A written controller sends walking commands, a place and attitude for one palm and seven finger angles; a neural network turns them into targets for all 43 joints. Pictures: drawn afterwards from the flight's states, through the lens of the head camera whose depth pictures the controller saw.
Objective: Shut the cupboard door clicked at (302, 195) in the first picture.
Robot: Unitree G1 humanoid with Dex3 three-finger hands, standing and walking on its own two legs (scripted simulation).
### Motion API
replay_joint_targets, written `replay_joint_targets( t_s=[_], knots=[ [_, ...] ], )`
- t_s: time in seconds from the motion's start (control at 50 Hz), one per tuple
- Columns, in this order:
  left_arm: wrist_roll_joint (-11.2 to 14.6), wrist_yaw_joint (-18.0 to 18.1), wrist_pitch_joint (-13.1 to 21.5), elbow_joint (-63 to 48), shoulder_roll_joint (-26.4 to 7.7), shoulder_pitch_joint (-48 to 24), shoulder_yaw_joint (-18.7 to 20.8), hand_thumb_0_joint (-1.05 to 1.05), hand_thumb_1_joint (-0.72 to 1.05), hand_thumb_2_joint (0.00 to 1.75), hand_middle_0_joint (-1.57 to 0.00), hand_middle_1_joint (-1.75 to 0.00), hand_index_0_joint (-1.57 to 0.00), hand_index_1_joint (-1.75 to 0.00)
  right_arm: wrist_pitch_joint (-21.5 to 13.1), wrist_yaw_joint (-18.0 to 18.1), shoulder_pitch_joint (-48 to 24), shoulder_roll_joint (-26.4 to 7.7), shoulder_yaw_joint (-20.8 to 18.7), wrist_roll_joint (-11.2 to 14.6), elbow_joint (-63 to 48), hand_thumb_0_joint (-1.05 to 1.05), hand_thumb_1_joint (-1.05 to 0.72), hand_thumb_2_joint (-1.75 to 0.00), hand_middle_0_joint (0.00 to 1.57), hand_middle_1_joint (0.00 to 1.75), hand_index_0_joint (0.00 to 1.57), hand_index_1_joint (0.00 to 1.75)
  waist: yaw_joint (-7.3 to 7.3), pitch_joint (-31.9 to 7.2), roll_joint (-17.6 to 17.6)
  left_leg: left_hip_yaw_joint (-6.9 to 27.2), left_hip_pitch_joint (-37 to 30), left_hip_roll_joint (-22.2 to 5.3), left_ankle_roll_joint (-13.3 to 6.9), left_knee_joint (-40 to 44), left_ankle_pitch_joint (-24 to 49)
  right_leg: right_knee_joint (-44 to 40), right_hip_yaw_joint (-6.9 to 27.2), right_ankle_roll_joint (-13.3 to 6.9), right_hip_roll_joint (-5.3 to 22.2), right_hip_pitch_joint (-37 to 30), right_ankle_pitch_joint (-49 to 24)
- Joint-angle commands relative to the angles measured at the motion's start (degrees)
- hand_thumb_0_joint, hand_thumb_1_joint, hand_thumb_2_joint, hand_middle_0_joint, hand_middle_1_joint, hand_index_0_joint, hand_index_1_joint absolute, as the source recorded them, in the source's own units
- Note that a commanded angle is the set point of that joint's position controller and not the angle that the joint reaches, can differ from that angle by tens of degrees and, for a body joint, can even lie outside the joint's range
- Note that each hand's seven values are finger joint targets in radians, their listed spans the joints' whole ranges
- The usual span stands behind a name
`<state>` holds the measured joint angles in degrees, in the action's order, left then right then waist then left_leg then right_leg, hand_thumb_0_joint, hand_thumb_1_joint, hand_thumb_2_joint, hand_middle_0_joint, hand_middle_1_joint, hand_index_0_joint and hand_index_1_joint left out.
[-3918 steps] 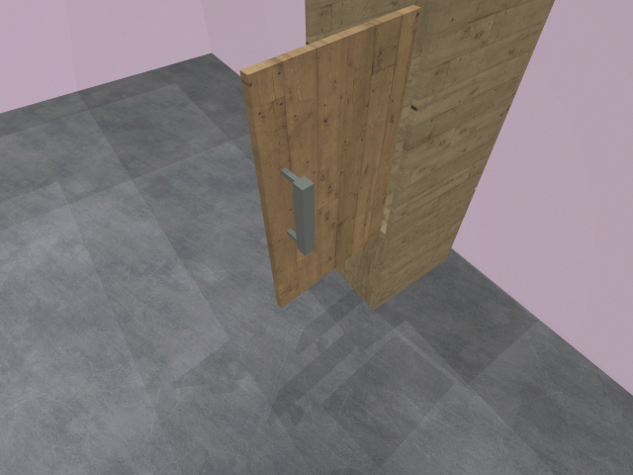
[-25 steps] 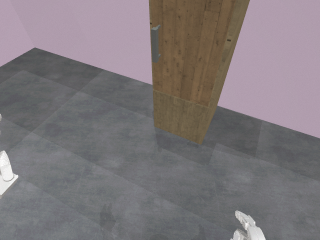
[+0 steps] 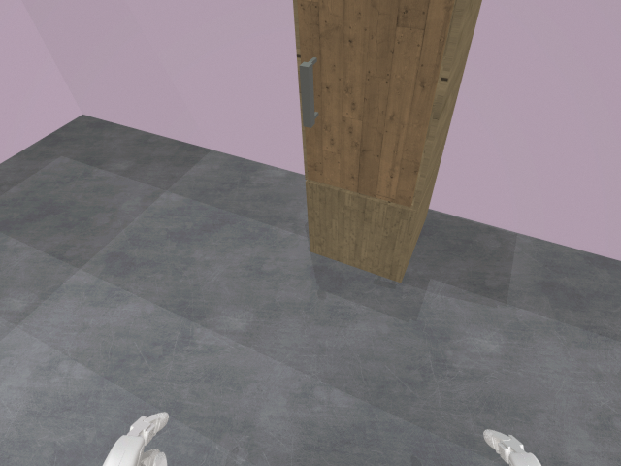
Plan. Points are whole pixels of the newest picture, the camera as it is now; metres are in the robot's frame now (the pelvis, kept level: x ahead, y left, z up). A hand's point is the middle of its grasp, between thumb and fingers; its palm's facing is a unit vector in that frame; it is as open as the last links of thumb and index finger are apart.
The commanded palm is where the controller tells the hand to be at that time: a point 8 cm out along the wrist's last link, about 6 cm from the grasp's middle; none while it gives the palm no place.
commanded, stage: let the arm hang, fingers relaxed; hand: left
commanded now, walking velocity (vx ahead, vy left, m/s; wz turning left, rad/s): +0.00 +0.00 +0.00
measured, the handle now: (311, 92) +1.01 +0.05 -0.01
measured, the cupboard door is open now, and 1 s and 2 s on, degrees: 0 0 0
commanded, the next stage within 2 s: look to check the result in 0.88 s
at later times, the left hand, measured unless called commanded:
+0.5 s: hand out of the picture -0.08 +0.18 -0.16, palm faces +0.02 -0.97 -0.22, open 7.3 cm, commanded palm none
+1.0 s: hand out of the picture -0.03 +0.15 -0.17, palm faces +0.01 -0.99 -0.16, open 7.3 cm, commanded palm none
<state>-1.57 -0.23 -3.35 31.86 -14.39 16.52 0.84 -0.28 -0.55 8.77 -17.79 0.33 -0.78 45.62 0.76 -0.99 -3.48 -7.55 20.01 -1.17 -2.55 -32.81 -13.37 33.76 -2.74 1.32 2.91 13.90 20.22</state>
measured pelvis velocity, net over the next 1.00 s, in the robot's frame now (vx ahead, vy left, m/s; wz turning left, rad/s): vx -0.02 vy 0.00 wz -0.01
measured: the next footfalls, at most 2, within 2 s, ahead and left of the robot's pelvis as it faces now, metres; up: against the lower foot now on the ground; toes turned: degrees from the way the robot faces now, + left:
none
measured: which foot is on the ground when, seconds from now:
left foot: down 0.00-1.00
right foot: down 0.00-1.00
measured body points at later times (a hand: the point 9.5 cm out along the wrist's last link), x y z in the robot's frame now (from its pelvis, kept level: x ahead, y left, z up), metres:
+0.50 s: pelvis -0.02 +0.00 +0.01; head -0.02 +0.00 +0.46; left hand -0.08 +0.24 -0.14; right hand -0.05 -0.22 -0.15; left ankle +0.05 +0.09 -0.73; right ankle -0.03 -0.13 -0.73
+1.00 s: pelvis -0.02 +0.00 +0.01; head -0.01 +0.00 +0.46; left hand -0.03 +0.20 -0.15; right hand -0.05 -0.22 -0.15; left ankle +0.05 +0.09 -0.73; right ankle -0.03 -0.13 -0.73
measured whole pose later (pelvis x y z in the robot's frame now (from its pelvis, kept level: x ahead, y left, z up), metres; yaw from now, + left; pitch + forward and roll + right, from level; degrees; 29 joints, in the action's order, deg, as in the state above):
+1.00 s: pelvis -0.02 +0.00 +0.01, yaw -1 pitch -1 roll +0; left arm -1.3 1.6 -0.1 64.8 -6.9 17.9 0.4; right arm 1.0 1.6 18.3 -7.8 -1.1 -0.7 64.4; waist 0.9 1.8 -0.1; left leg -7.6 14.7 -1.6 -2.1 -22.9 -7.1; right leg 24.1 -2.5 0.7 1.5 9.1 13.7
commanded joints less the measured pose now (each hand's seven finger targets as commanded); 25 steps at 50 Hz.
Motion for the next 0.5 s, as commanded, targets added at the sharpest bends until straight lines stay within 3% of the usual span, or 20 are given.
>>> replay_joint_targets(
  t_s=[0.0, 0.04, 0.1, 0.14, 0.2, 0.3, 0.34, 0.48],
  knots=[
    [0.62, 1.18, 2.94, 4.69, -7.09, -0.24, 1.11, 0.0, 0.9, 0.9, -0.2, -0.3, -0.2, -0.3, 0.1, 0.21, 1.4, -4.27, -1.14, -0.68, -1.28, 0.0, -0.9, -0.9, 0.2, 0.3, 0.2, 0.3, 0.27, -0.98, 7.35, 8.46, -8.53, -5.11, 0.83, 7.35, 9.2, -9.41, 5.67, -2.95, 3.89, 2.35, -7.63],
    [0.71, 1.35, 2.87, 10.05, -6.56, 0.89, 0.88, 0.0, 0.9, 0.9, -0.2, -0.3, -0.2, -0.3, 0.54, 0.27, 1.6, -3.17, -0.95, -0.58, 1.28, 0.0, -0.9, -0.9, 0.2, 0.3, 0.2, 0.3, -0.13, 0.64, 0.67, 8.8, -6.93, -4.96, 0.93, 9.79, 3.13, -11.23, 5.6, -2.94, 3.3, 1.31, -3.11],
    [0.71, 1.48, 3.01, 16.89, -4.05, 3.45, 1.39, 0.0, 0.9, 0.9, -0.2, -0.3, -0.2, -0.3, 0.9, 0.9, 3.5, -1.1, -1.19, -0.75, 4.88, 0.0, -0.9, -0.9, 0.2, 0.3, 0.2, 0.3, -0.38, 1.77, -6.43, 8.92, -5.97, -4.68, 1.04, 12.73, -4.58, -13.08, 5.25, -3.66, 2.48, -0.04, -2.13],
    [0.72, 1.49, 2.9, 20.5, -4.03, 4.65, 1.06, 0.0, 0.9, 0.9, -0.2, -0.3, -0.2, -0.3, 1.18, 1.19, 4.95, -0.91, -1.5, -0.49, 6.9, 0.0, -0.9, -0.9, 0.2, 0.3, 0.2, 0.3, -0.43, 2.15, -8.08, 9.73, -5.62, -5.27, 0.99, 14.66, -8.5, -13.52, 4.26, -3.69, 1.99, -0.94, -2.07],
    [0.64, 1.47, 3.01, 24.73, -2.84, 5.96, 0.7, 0.0, 0.9, 0.9, -0.2, -0.3, -0.2, -0.3, 1.24, 1.65, 7.21, -0.55, -2.0, -0.27, 9.33, 0.0, -0.9, -0.9, 0.2, 0.3, 0.2, 0.3, -0.46, 3.61, -5.69, 10.78, -4.83, -6.0, 0.76, 17.22, -12.1, -13.97, 3.53, -3.59, 1.24, -1.2, -2.19],
    [0.56, 1.8, 3.47, 29.52, -1.37, 7.06, 0.35, 0.0, 0.9, 0.9, -0.2, -0.3, -0.2, -0.3, 1.06, 2.1, 10.72, 0.19, -2.52, 0.04, 12.77, 0.0, -0.9, -0.9, 0.2, 0.3, 0.2, 0.3, 0.0, 4.8, 3.22, 10.54, -7.33, -6.28, 0.41, 16.8, -9.19, -15.74, 4.24, -3.57, 1.67, 0.93, -1.13],
    [0.58, 1.94, 3.56, 30.58, -1.02, 7.33, 0.32, 0.0, 0.9, 0.9, -0.2, -0.3, -0.2, -0.3, 1.05, 2.12, 11.59, 0.67, -2.47, 0.04, 14.0, 0.0, -0.9, -0.9, 0.2, 0.3, 0.2, 0.3, 0.11, 4.98, 4.88, 10.23, -8.14, -6.21, 0.32, 16.45, -8.1, -16.26, 4.33, -3.56, 1.96, 1.85, 0.03],
    [0.42, 2.39, 3.2, 32.57, 0.23, 8.22, 0.42, 0.0, 0.9, 0.9, -0.2, -0.3, -0.2, -0.3, 1.35, 2.11, 12.81, 2.62, -2.5, -0.14, 16.44, 0.0, -0.9, -0.9, 0.2, 0.3, 0.2, 0.3, -0.06, 8.46, 4.96, 9.71, -6.76, -6.01, 0.36, 17.34, -10.21, -16.27, 4.56, -3.07, 1.58, 4.94, 3.62]
  ],
)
